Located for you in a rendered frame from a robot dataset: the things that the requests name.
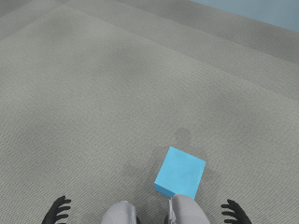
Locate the robot right thigh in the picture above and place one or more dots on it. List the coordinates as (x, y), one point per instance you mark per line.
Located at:
(184, 210)

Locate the robot left hand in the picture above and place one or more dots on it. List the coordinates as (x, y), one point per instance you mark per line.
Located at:
(51, 217)

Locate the robot left thigh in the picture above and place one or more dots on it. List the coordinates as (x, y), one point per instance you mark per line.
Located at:
(120, 213)

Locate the robot thigh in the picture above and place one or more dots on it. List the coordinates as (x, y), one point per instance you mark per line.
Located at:
(120, 213)
(184, 210)

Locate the carton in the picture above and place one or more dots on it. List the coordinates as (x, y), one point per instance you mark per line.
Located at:
(180, 174)

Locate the robot right hand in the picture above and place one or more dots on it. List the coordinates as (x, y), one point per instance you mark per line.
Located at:
(238, 213)

